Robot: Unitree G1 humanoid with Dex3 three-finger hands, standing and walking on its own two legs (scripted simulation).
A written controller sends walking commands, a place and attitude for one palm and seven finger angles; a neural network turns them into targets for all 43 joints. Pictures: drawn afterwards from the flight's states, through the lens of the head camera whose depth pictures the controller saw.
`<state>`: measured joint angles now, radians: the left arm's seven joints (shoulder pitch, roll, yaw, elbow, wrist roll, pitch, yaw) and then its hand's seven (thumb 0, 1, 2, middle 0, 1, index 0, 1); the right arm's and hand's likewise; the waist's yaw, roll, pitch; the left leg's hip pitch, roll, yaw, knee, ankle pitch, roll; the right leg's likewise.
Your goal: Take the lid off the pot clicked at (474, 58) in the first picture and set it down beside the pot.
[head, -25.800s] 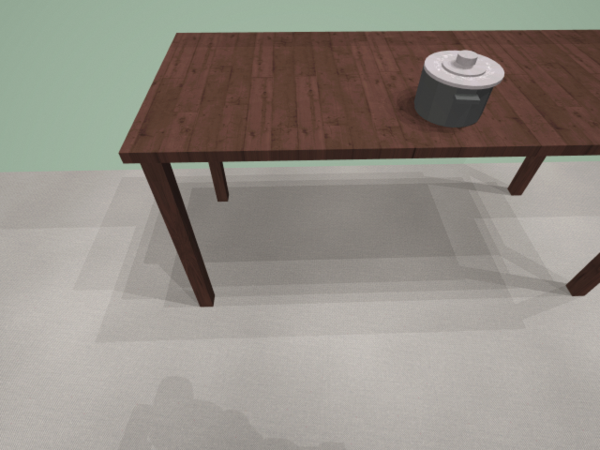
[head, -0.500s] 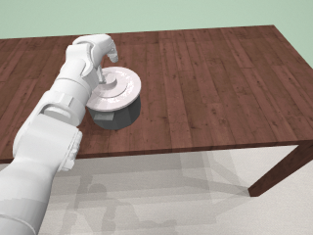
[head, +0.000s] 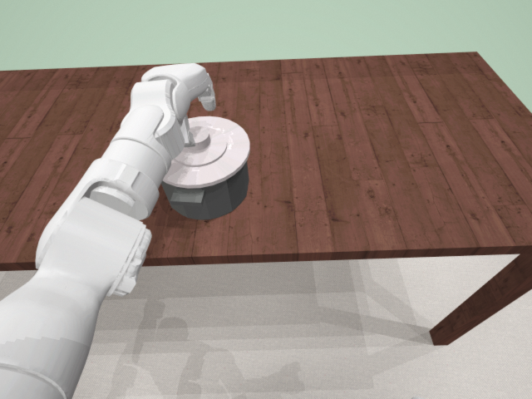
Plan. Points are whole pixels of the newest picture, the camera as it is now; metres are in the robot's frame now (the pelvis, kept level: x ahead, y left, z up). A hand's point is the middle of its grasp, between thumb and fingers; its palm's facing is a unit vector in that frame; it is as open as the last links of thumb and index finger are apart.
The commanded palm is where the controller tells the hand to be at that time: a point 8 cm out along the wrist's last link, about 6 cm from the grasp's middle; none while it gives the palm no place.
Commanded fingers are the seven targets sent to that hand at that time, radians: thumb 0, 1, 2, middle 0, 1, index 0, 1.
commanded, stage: move the open hand above the knob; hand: left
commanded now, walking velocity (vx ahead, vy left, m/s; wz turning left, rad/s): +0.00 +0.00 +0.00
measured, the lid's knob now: (197, 138) +0.52 +0.09 +0.11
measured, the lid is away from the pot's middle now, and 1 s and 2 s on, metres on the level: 0.01 0.01 0.01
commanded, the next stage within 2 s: lower the open fingers around the knob in 1.70 s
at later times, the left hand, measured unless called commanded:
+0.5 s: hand (181, 122) +0.49 +0.10 +0.17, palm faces -0.31 -0.02 -0.95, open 10.4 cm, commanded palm +0.48 +0.10 +0.23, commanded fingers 0.00 -0.19 1.14 -0.65 -0.38 -0.65 -0.38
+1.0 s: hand (182, 121) +0.50 +0.10 +0.17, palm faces -0.33 -0.03 -0.94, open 10.4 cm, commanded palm +0.49 +0.10 +0.23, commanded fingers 0.00 -0.19 1.14 -0.65 -0.38 -0.65 -0.38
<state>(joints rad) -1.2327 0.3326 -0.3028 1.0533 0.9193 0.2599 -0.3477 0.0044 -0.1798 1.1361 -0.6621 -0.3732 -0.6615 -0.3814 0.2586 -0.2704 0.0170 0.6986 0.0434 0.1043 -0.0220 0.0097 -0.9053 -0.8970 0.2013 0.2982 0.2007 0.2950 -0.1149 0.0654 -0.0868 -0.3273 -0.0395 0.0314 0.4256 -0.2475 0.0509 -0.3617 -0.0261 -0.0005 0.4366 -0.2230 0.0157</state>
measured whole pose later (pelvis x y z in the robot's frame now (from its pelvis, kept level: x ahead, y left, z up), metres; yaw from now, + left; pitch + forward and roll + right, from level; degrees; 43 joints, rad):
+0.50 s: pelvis +0.00 +0.00 +0.00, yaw +0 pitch +8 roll +0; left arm -1.21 0.37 -0.29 1.03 0.92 0.24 -0.36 0.00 -0.18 1.14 -0.66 -0.37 -0.66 -0.38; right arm 0.30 -0.28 0.01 0.70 0.05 0.09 -0.03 0.01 -0.91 -0.90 0.20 0.30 0.20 0.29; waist -0.13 0.07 -0.07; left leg -0.32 -0.03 0.04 0.42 -0.24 0.05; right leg -0.35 -0.02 0.00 0.42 -0.21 0.01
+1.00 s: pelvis +0.00 +0.00 +0.00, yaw +0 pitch +9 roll +0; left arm -1.25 0.36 -0.30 1.08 0.92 0.24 -0.36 0.00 -0.18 1.14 -0.66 -0.37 -0.66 -0.38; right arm 0.29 -0.27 0.01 0.71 0.04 0.09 -0.04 0.01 -0.90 -0.90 0.20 0.30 0.20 0.30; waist -0.13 0.06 -0.08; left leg -0.34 -0.04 0.03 0.42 -0.24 0.05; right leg -0.37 -0.02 0.00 0.43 -0.22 0.02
